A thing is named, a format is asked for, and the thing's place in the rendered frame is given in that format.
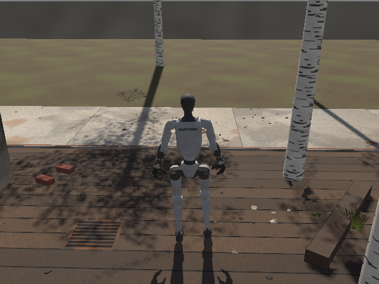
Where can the robot left shin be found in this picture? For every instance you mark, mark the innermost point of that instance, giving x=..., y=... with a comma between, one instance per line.
x=177, y=215

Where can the left robot hand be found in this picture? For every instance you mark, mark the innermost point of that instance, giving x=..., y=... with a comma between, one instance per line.
x=159, y=171

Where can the left robot upper arm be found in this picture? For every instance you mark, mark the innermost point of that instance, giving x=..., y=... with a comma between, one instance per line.
x=170, y=125

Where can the robot right forearm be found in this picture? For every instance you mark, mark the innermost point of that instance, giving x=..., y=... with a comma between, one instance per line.
x=218, y=156

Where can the robot left forearm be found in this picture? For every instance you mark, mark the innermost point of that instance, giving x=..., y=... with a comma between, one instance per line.
x=159, y=158

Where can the humanoid robot torso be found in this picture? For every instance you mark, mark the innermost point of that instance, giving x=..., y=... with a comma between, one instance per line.
x=188, y=142

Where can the right robot upper arm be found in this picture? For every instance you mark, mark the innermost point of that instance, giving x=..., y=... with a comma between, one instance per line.
x=210, y=134

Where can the right robot hand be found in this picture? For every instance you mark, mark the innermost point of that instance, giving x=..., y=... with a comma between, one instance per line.
x=217, y=166

